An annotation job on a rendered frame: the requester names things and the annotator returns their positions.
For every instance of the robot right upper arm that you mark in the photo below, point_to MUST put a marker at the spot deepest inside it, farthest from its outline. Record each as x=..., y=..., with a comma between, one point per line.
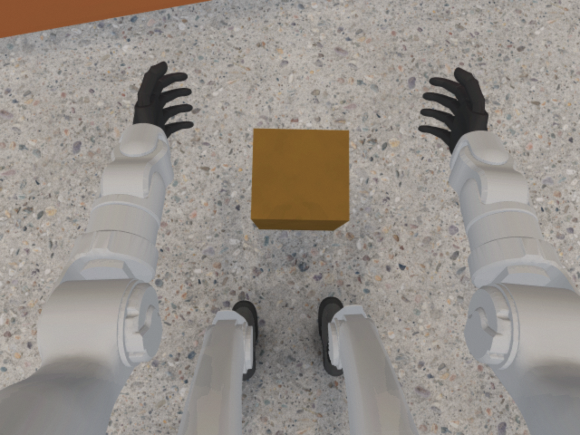
x=530, y=337

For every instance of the robot left hand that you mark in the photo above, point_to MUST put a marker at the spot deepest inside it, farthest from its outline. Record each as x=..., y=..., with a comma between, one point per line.
x=151, y=99

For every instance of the robot left upper arm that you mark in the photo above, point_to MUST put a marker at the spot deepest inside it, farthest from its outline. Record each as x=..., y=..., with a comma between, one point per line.
x=93, y=334

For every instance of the right robot forearm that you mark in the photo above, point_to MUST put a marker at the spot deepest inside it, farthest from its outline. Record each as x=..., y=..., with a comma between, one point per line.
x=505, y=239

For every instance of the robot right hand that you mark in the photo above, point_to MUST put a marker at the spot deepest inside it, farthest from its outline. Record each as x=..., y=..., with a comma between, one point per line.
x=468, y=108

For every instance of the left robot shin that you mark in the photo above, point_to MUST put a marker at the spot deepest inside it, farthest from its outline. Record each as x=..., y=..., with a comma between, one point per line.
x=226, y=315

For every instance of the left robot forearm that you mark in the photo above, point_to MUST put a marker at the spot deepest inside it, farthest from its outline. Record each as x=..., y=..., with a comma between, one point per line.
x=120, y=239

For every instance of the carton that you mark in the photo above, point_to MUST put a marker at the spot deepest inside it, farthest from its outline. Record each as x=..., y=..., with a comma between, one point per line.
x=300, y=179

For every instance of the robot right foot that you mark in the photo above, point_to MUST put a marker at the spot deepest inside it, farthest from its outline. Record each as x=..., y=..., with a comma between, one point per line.
x=327, y=309

